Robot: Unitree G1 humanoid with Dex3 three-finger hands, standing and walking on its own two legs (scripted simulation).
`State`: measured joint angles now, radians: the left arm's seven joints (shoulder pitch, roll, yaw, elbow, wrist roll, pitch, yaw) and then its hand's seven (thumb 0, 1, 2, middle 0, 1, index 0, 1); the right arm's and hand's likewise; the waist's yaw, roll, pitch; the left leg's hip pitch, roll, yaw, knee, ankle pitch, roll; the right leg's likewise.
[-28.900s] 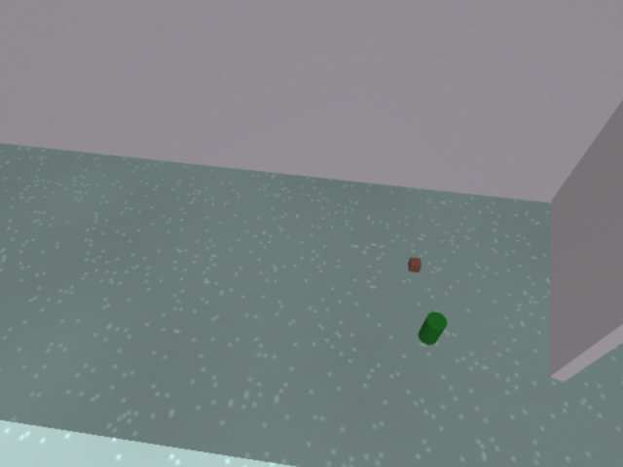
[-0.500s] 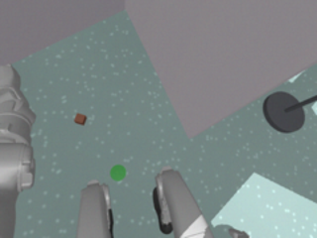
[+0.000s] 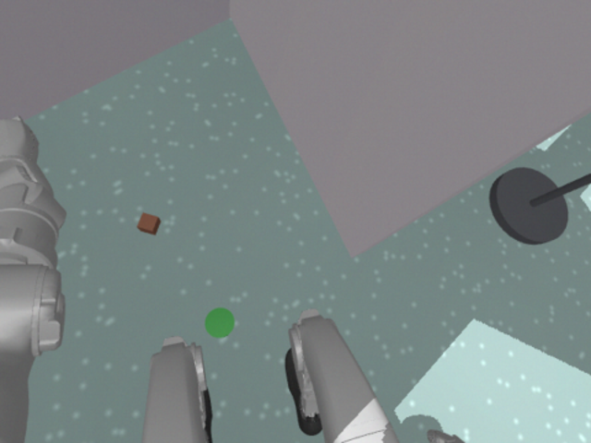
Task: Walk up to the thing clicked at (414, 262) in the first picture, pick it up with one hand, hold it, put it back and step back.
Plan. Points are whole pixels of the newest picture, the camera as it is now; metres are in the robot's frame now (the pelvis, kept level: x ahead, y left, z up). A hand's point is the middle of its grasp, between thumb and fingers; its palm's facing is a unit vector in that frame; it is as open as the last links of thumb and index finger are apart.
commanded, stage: go down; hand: left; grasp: from above
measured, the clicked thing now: (149, 224) +0.57 +0.21 -0.56
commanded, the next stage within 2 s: approach in 0.22 s
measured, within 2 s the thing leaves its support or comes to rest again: neither
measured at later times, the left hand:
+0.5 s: hand (29, 185) +0.49 +0.28 -0.10, palm faces -0.38 -0.19 -0.91, open 12.4 cm
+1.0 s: hand (112, 220) +0.52 +0.24 -0.35, palm faces -0.31 -0.23 -0.92, open 12.7 cm
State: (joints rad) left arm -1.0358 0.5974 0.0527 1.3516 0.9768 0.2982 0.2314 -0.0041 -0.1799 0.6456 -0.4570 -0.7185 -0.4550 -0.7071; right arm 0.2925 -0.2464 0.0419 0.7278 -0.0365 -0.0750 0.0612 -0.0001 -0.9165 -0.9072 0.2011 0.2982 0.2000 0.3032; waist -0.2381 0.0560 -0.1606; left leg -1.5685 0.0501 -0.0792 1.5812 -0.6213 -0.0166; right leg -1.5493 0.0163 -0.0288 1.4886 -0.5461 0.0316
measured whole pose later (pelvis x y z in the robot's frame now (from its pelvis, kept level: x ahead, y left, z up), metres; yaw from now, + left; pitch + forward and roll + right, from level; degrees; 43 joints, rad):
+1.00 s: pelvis -0.04 +0.00 -0.21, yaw -3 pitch +39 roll -7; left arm -1.38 0.78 0.15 1.66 1.03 0.28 0.44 0.00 -0.34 0.78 -0.30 -0.97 -0.32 -0.94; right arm 0.19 -0.23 0.12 0.77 -0.14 -0.13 0.15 0.00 -0.91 -0.90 0.20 0.30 0.20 0.30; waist -0.38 0.02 -0.01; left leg -2.25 0.02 -0.12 2.26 -0.70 -0.02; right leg -2.23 0.02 -0.02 2.16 -0.61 0.06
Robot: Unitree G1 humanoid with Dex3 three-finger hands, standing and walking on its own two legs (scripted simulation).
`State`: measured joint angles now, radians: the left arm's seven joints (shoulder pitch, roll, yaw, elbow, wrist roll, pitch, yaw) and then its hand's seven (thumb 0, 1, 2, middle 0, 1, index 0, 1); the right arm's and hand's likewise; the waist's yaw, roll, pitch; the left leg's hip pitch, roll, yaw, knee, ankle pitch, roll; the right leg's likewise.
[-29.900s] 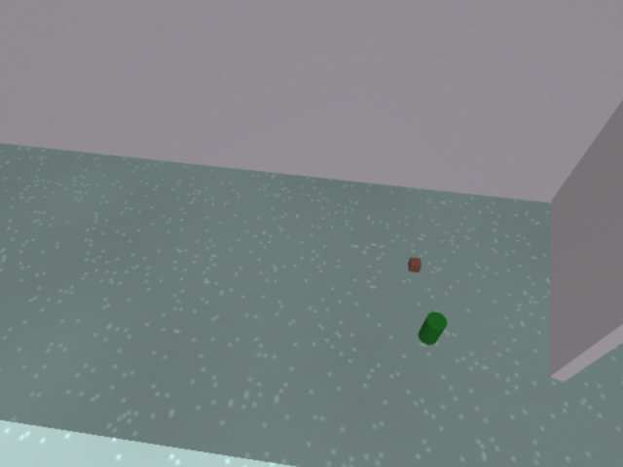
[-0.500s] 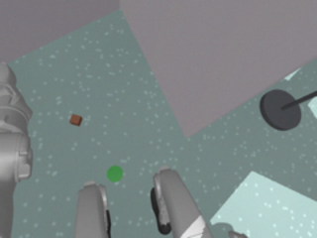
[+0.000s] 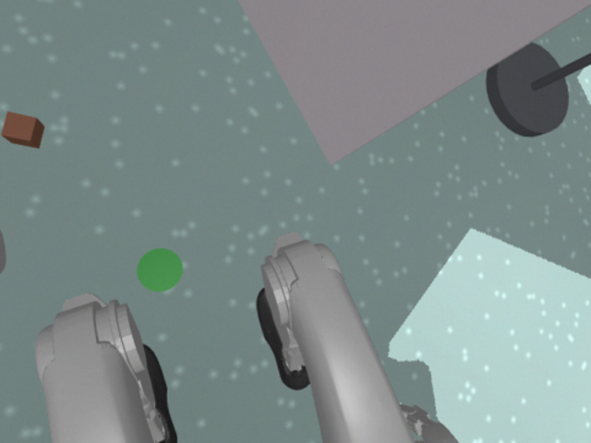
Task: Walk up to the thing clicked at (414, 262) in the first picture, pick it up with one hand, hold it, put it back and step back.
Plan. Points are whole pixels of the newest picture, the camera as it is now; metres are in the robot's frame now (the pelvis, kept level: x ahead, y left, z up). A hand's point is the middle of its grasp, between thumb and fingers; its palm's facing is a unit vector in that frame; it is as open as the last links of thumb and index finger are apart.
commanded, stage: approach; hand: left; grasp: from above
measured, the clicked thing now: (23, 130) +0.60 +0.24 -0.35
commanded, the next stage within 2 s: rest palm in 1.36 s
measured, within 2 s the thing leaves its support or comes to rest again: neither
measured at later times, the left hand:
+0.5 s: hand (3, 109) +0.60 +0.23 -0.26, palm faces -0.23 -0.27 -0.93, open 13.1 cm
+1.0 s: hand (4, 89) +0.59 +0.21 -0.19, palm faces -0.23 -0.22 -0.95, open 13.4 cm
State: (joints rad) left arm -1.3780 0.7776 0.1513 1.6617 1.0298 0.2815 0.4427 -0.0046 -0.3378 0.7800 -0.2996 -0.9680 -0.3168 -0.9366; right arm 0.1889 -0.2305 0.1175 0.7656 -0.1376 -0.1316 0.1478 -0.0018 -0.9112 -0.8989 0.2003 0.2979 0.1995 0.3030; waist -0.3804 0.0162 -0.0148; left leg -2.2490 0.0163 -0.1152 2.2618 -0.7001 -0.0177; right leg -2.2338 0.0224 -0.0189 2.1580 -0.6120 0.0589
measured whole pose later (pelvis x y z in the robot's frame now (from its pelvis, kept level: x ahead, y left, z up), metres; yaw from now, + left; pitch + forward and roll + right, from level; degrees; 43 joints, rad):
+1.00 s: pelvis +0.00 +0.00 -0.05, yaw -4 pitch +35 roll -10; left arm -1.43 0.77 0.06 1.62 1.05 0.31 0.49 -0.01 -0.43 0.81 -0.11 -1.20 -0.20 -1.09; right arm 0.21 -0.32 0.20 0.68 -0.15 -0.12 0.22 0.00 -0.91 -0.89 0.20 0.30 0.20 0.30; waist -0.46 -0.03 0.05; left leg -2.34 0.00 -0.20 2.45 -0.74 -0.04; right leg -2.30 0.04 -0.08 2.30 -0.62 0.05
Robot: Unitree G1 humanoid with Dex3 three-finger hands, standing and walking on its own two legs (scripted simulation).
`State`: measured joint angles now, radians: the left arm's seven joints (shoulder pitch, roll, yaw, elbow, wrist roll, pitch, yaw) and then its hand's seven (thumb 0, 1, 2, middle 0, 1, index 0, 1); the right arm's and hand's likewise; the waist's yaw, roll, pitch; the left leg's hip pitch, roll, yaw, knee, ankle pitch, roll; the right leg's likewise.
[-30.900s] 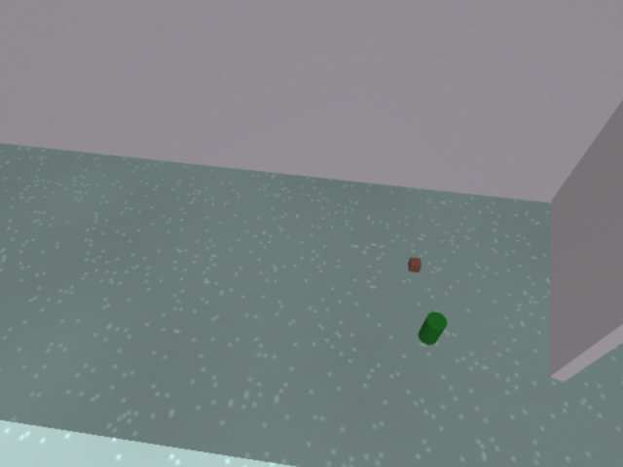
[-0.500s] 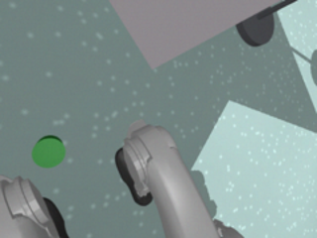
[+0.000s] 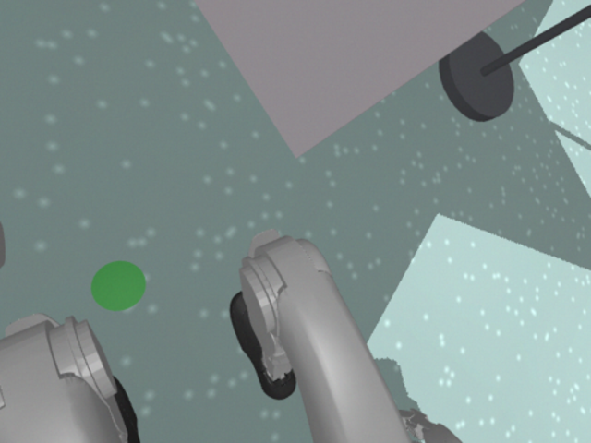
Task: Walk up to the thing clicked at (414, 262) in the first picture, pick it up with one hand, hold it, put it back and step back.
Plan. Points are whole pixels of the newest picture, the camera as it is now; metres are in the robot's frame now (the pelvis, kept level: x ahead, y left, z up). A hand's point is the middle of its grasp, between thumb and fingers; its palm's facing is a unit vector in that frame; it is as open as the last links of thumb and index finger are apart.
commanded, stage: approach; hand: left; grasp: from above
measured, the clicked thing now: out of the picture +0.58 +0.28 -0.31
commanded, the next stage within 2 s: rest palm in 0.36 s
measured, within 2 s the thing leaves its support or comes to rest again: neither
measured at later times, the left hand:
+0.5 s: hand out of the picture +0.57 +0.25 -0.19, palm faces -0.26 -0.27 -0.93, open 13.2 cm
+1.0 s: hand out of the picture +0.54 +0.26 -0.23, palm faces -0.33 -0.27 -0.90, open 13.7 cm
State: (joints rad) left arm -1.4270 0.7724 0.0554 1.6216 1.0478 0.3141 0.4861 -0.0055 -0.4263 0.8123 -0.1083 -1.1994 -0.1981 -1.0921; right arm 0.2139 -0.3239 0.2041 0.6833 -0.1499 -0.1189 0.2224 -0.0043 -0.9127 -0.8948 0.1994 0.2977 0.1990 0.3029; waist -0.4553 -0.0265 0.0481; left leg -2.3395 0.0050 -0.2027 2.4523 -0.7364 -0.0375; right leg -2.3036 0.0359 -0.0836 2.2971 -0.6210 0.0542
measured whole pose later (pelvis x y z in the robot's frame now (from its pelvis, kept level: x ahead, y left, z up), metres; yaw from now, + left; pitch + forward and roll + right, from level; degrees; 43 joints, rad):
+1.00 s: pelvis +0.00 +0.00 +0.00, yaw -1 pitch +33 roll -11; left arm -1.43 0.94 0.08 1.72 0.98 0.27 0.53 0.00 -0.46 0.86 -0.09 -1.13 -0.15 -1.06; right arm 0.21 -0.33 0.32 0.64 -0.19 -0.17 0.21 -0.01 -0.90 -0.90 0.20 0.30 0.20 0.30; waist -0.49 -0.11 0.20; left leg -2.33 0.01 -0.23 2.47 -0.74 -0.04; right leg -2.29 0.05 -0.10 2.29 -0.61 0.06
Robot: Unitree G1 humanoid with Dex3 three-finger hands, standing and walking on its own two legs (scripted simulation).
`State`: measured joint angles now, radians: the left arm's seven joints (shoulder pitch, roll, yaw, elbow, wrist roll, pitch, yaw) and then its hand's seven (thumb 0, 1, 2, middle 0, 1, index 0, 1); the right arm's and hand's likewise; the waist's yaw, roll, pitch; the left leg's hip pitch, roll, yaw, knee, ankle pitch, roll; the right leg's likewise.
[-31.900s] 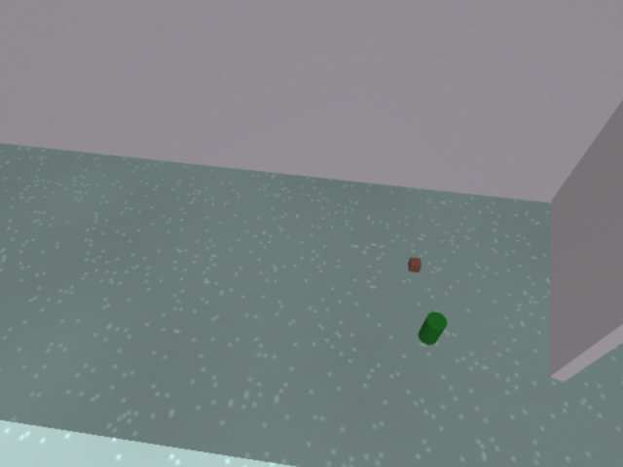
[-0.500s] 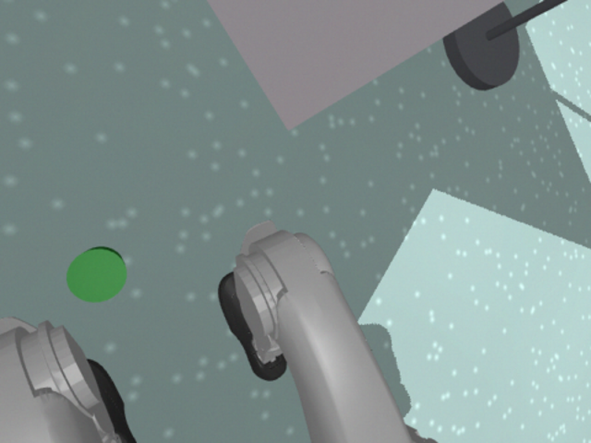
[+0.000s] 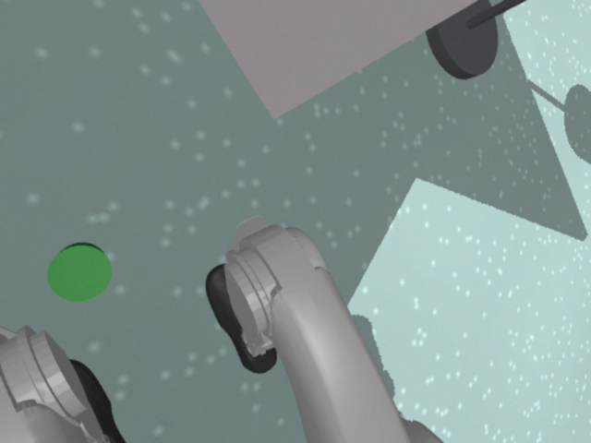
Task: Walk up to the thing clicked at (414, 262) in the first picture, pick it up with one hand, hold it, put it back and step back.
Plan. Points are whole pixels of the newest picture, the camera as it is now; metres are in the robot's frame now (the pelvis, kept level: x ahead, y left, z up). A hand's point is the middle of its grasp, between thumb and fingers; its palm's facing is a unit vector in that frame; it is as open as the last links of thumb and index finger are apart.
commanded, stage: rest palm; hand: left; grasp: from above
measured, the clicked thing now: out of the picture +0.58 +0.29 -0.30
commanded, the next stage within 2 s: none
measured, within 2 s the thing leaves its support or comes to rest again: neither
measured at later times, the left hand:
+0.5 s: hand out of the picture +0.54 +0.27 -0.24, palm faces -0.34 -0.29 -0.89, open 13.8 cm
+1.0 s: hand out of the picture +0.55 +0.26 -0.25, palm faces -0.33 -0.29 -0.90, open 13.7 cm
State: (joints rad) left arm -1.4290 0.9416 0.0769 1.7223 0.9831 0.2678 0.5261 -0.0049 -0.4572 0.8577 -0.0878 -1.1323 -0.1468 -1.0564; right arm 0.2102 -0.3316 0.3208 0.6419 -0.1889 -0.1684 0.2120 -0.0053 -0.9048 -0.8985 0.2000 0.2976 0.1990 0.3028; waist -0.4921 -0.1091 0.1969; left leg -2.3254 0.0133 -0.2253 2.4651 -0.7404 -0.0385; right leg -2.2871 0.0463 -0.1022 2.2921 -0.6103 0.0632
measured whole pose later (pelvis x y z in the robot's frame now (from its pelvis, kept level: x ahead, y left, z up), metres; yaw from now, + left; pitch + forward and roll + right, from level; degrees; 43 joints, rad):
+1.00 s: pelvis +0.00 +0.01 +0.00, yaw -3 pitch +34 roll -15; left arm -1.47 1.06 0.07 1.77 0.96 0.29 0.57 0.00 -0.43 0.84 -0.08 -1.12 -0.14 -1.04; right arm 0.20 -0.37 0.41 0.60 -0.22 -0.17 0.24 0.00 -0.91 -0.90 0.20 0.30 0.20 0.30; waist -0.57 -0.12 0.25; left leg -2.33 0.02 -0.26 2.48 -0.76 -0.03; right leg -2.27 0.05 -0.14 2.26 -0.62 0.08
